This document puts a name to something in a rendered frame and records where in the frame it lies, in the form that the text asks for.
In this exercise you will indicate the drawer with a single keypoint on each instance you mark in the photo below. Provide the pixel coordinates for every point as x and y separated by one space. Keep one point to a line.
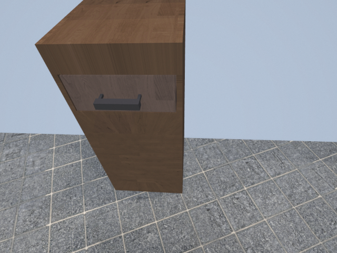
158 91

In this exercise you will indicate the handle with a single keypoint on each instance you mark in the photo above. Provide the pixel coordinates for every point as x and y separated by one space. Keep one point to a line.
117 104

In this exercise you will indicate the cabinet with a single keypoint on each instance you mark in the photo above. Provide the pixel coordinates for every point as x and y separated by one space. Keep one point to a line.
139 151

